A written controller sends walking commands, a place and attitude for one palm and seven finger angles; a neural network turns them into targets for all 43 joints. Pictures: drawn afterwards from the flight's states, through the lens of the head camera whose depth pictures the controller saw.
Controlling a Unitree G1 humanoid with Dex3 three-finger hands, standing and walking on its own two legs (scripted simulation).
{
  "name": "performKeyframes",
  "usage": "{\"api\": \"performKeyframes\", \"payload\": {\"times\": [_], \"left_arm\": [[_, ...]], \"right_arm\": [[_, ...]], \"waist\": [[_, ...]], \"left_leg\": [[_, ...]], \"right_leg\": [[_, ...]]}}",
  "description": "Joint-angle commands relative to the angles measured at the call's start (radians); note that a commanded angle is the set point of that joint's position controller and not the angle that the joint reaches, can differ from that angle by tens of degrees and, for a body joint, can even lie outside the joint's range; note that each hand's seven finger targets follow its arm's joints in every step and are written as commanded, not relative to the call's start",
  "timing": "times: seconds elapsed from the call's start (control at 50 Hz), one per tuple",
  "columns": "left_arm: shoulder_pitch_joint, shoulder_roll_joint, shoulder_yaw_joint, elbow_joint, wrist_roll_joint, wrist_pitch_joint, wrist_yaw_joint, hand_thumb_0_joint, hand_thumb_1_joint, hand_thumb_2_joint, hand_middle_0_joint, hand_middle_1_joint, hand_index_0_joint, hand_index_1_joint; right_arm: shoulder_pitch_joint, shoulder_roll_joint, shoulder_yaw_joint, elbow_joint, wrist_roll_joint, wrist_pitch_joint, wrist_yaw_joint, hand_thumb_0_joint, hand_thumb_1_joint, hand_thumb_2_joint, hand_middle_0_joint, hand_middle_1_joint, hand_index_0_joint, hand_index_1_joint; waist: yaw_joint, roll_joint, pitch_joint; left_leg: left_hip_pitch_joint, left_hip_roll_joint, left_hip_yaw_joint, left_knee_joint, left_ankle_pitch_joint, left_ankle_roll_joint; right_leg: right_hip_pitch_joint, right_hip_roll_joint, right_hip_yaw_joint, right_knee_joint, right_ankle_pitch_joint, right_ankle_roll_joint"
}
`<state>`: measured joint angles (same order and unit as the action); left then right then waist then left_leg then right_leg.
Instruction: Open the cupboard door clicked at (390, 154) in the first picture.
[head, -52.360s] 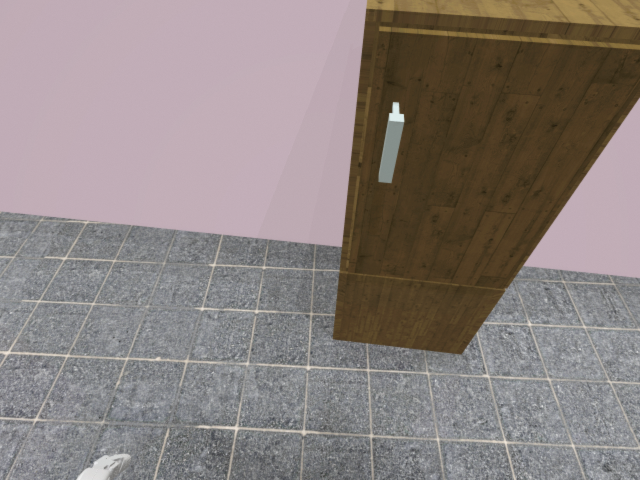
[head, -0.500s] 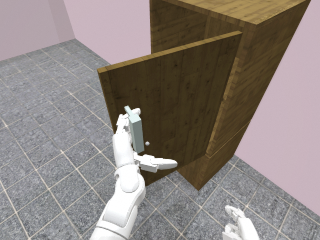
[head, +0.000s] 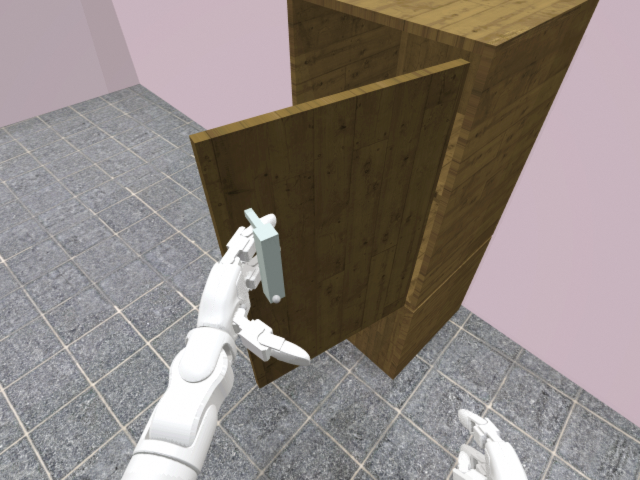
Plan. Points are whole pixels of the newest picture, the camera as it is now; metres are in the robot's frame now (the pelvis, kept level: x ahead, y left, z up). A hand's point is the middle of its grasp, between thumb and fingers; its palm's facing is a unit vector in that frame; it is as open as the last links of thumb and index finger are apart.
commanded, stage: slide the hand sideways off the handle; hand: left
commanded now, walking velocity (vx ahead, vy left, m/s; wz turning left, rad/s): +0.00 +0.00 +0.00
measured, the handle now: (263, 255) +0.37 +0.11 +0.10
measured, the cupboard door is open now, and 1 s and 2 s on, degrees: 78 78 78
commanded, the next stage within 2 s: draw the hand back to the body in 0.74 s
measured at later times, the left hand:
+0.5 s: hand (227, 331) +0.26 +0.13 +0.09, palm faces -0.01 -1.00 -0.05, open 16.1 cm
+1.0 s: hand (193, 347) +0.23 +0.16 +0.10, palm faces -0.03 -1.00 -0.06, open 16.3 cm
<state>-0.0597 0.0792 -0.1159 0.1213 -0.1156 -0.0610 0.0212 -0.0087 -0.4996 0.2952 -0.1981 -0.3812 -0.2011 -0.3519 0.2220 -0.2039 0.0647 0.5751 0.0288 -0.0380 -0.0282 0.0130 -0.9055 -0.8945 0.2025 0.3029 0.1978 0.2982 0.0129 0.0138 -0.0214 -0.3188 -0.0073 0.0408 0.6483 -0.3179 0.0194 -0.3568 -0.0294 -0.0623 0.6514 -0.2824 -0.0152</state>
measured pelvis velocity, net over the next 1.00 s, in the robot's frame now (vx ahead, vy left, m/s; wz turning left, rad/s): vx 0.03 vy -0.01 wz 0.02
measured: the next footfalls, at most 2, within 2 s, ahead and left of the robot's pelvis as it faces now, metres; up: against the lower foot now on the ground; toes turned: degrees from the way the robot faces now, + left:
none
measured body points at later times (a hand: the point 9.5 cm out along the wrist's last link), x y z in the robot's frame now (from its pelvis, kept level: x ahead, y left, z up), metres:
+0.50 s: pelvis +0.04 -0.02 +0.00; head +0.04 -0.04 +0.45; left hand +0.26 +0.18 +0.09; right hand +0.23 -0.24 -0.08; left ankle +0.02 +0.11 -0.72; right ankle +0.04 -0.11 -0.72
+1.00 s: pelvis +0.03 -0.01 -0.01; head +0.03 -0.02 +0.44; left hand +0.23 +0.21 +0.10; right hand +0.22 -0.23 -0.07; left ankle +0.02 +0.11 -0.72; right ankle +0.04 -0.11 -0.72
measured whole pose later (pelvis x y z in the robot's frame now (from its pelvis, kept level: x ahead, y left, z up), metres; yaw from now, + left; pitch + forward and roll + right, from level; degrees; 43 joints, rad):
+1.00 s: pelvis +0.03 -0.01 -0.01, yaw +1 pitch +2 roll -1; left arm 0.41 0.23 0.11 -0.24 -0.26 -0.15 -0.23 -0.01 -0.50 0.30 -0.15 -0.30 -0.15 -0.30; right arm 0.24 -0.24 0.04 0.56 0.04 -0.23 -0.06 0.01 -0.90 -0.89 0.20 0.30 0.20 0.30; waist 0.02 0.04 -0.05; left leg -0.37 0.01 0.00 0.73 -0.40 0.00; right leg -0.38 -0.01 -0.10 0.70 -0.35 -0.03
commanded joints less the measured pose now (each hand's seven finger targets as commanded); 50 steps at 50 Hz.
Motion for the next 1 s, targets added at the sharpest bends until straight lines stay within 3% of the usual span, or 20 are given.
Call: {"api": "performKeyframes", "payload": {"times": [0.0,0.02,0.06,0.16,0.18,0.22,0.38,0.42,0.5,0.52,0.58,0.66,0.72,0.78,0.8,0.82,0.86,0.92,0.98], "left_arm": [[-0.187,0.084,0.078,-0.262,0.010,-0.062,-0.008,0.000,-0.500,0.300,-0.150,-0.300,-0.150,-0.300],[-0.139,0.113,0.110,-0.262,0.010,-0.060,-0.007,0.000,-0.500,0.300,-0.150,-0.300,-0.150,-0.300],[-0.092,0.083,0.087,-0.332,0.001,-0.064,-0.019,0.000,-0.500,0.300,-0.150,-0.300,-0.150,-0.300],[0.061,0.122,0.143,-0.445,-0.032,-0.095,-0.040,0.000,-0.500,0.300,-0.150,-0.300,-0.150,-0.300],[0.079,0.114,0.134,-0.460,-0.037,-0.100,-0.047,0.000,-0.500,0.300,-0.150,-0.300,-0.150,-0.300],[0.142,0.152,0.174,-0.443,-0.042,-0.104,-0.059,0.000,-0.500,0.300,-0.150,-0.300,-0.150,-0.300],[0.217,0.203,0.235,-0.524,-0.087,-0.134,-0.148,0.000,-0.500,0.300,-0.150,-0.300,-0.150,-0.300],[0.272,0.232,0.275,-0.502,-0.106,-0.142,-0.166,0.000,-0.500,0.300,-0.150,-0.300,-0.150,-0.300],[0.365,0.222,0.286,-0.539,-0.135,-0.162,-0.209,0.000,-0.500,0.300,-0.150,-0.300,-0.150,-0.300],[0.403,0.254,0.319,-0.530,-0.139,-0.165,-0.216,0.000,-0.500,0.300,-0.150,-0.300,-0.150,-0.300],[0.432,0.251,0.320,-0.545,-0.153,-0.174,-0.251,0.000,-0.500,0.300,-0.150,-0.300,-0.150,-0.300],[0.426,0.256,0.320,-0.566,-0.168,-0.185,-0.283,0.000,-0.500,0.300,-0.150,-0.300,-0.150,-0.300],[0.410,0.271,0.333,-0.564,-0.184,-0.195,-0.291,0.000,-0.500,0.300,-0.150,-0.300,-0.150,-0.300],[0.375,0.246,0.302,-0.574,-0.183,-0.208,-0.289,0.000,-0.500,0.300,-0.150,-0.300,-0.150,-0.300],[0.380,0.237,0.292,-0.576,-0.180,-0.208,-0.288,0.000,-0.500,0.300,-0.150,-0.300,-0.150,-0.300],[0.390,0.257,0.298,-0.564,-0.171,-0.204,-0.278,0.000,-0.500,0.300,-0.150,-0.300,-0.150,-0.300],[0.383,0.257,0.297,-0.594,-0.163,-0.194,-0.265,0.000,-0.500,0.300,-0.150,-0.300,-0.150,-0.300],[0.387,0.301,0.340,-0.589,-0.149,-0.167,-0.242,0.000,-0.500,0.300,-0.150,-0.300,-0.150,-0.300],[0.418,0.278,0.340,-0.617,-0.159,-0.137,-0.235,0.000,-0.500,0.300,-0.150,-0.300,-0.150,-0.300]], "right_arm": [[-0.143,-0.104,-0.043,-0.187,-0.004,-0.050,-0.005,0.000,-0.900,-0.900,0.200,0.300,0.200,0.300],[-0.141,-0.105,-0.045,-0.187,-0.006,-0.047,-0.006,0.000,-0.900,-0.900,0.200,0.300,0.200,0.300],[-0.143,-0.096,-0.042,-0.206,-0.005,-0.052,-0.004,0.000,-0.900,-0.900,0.200,0.300,0.200,0.300],[-0.130,-0.096,-0.050,-0.210,-0.005,-0.075,-0.007,0.000,-0.900,-0.900,0.200,0.300,0.200,0.300],[-0.125,-0.097,-0.048,-0.211,-0.006,-0.081,-0.007,0.000,-0.900,-0.900,0.200,0.300,0.200,0.300],[-0.115,-0.105,-0.054,-0.200,-0.006,-0.087,-0.010,0.000,-0.900,-0.900,0.200,0.300,0.200,0.300],[-0.099,-0.115,-0.060,-0.195,-0.003,-0.127,-0.027,0.000,-0.900,-0.900,0.200,0.300,0.200,0.300],[-0.087,-0.120,-0.063,-0.188,-0.003,-0.140,-0.031,0.000,-0.900,-0.900,0.200,0.300,0.200,0.300],[-0.079,-0.121,-0.065,-0.197,-0.003,-0.163,-0.031,0.000,-0.900,-0.900,0.200,0.300,0.200,0.300],[-0.073,-0.128,-0.069,-0.191,-0.001,-0.166,-0.031,0.000,-0.900,-0.900,0.200,0.300,0.200,0.300],[-0.072,-0.132,-0.070,-0.196,0.000,-0.177,-0.030,0.000,-0.900,-0.900,0.200,0.300,0.200,0.300],[-0.075,-0.138,-0.072,-0.197,0.003,-0.198,-0.035,0.000,-0.900,-0.900,0.200,0.300,0.200,0.300],[-0.074,-0.147,-0.074,-0.188,0.003,-0.217,-0.042,0.000,-0.900,-0.900,0.200,0.300,0.200,0.300],[-0.073,-0.146,-0.072,-0.185,0.006,-0.236,-0.045,0.000,-0.900,-0.900,0.200,0.300,0.200,0.300],[-0.076,-0.145,-0.072,-0.184,0.006,-0.242,-0.045,0.000,-0.900,-0.900,0.200,0.300,0.200,0.300],[-0.075,-0.151,-0.073,-0.180,0.006,-0.245,-0.043,0.000,-0.900,-0.900,0.200,0.300,0.200,0.300],[-0.079,-0.144,-0.070,-0.187,0.007,-0.250,-0.043,0.000,-0.900,-0.900,0.200,0.300,0.200,0.300],[-0.086,-0.144,-0.068,-0.184,0.008,-0.247,-0.044,0.000,-0.900,-0.900,0.200,0.300,0.200,0.300],[-0.100,-0.132,-0.061,-0.199,0.012,-0.249,-0.044,0.000,-0.900,-0.900,0.200,0.300,0.200,0.300]], "waist": [[0.023,-0.044,-0.123],[0.034,-0.028,-0.124],[0.031,0.003,-0.135],[0.032,-0.018,-0.175],[0.025,-0.036,-0.165],[0.024,-0.049,-0.143],[0.004,-0.010,-0.159],[0.008,-0.031,-0.153],[0.016,-0.025,-0.192],[0.020,-0.038,-0.199],[0.013,-0.031,-0.173],[0.001,0.005,-0.138],[-0.008,-0.033,-0.137],[-0.011,-0.010,-0.143],[-0.007,0.006,-0.148],[-0.009,-0.018,-0.145],[0.001,0.023,-0.166],[0.013,0.007,-0.152],[0.030,0.037,-0.146]], "left_leg": [[-0.011,0.010,-0.051,-0.145,-0.031,-0.008],[-0.011,0.012,-0.049,-0.147,-0.015,-0.009],[0.011,0.011,-0.040,-0.139,0.027,-0.008],[0.028,0.012,-0.028,-0.119,0.114,-0.005],[0.022,0.011,-0.030,-0.117,0.117,-0.004],[0.012,0.012,-0.028,-0.107,0.127,-0.001],[-0.001,-0.002,-0.028,-0.060,0.156,0.002],[-0.014,0.000,-0.030,-0.046,0.175,0.002],[-0.009,-0.005,-0.030,-0.032,0.226,0.000],[-0.017,-0.004,-0.033,-0.024,0.242,0.000],[-0.037,-0.007,-0.034,-0.015,0.237,0.000],[-0.044,-0.008,-0.040,-0.004,0.211,0.002],[-0.057,-0.005,-0.049,0.015,0.179,0.003],[-0.051,-0.007,-0.057,0.010,0.156,0.002],[-0.043,-0.007,-0.058,0.007,0.154,0.001],[-0.055,-0.004,-0.062,0.011,0.144,0.002],[-0.041,-0.005,-0.063,-0.003,0.139,0.002],[-0.047,0.000,-0.068,-0.023,0.123,0.001],[-0.033,0.001,-0.065,-0.048,0.123,-0.002]], "right_leg": [[0.071,0.019,0.032,-0.136,-0.061,-0.018],[0.085,0.020,0.032,-0.137,-0.050,-0.020],[0.094,0.021,0.027,-0.134,0.002,-0.019],[0.141,0.026,0.031,-0.126,0.124,-0.013],[0.137,0.026,0.027,-0.124,0.136,-0.010],[0.134,0.028,0.032,-0.126,0.153,-0.007],[0.129,0.019,0.053,-0.115,0.207,0.003],[0.138,0.017,0.058,-0.110,0.242,0.005],[0.158,0.012,0.050,-0.078,0.360,0.014],[0.172,0.009,0.054,-0.072,0.392,0.014],[0.152,0.006,0.057,-0.065,0.408,0.021],[0.099,0.013,0.047,-0.066,0.318,0.013],[0.078,0.012,0.060,-0.078,0.248,0.015],[0.054,0.015,0.042,-0.069,0.190,0.009],[0.047,0.017,0.034,-0.064,0.184,0.007],[0.047,0.017,0.039,-0.067,0.159,0.005],[0.052,0.016,0.030,-0.063,0.147,0.003],[0.063,0.019,0.019,-0.067,0.114,-0.001],[0.075,0.022,0.006,-0.072,0.115,-0.003]]}}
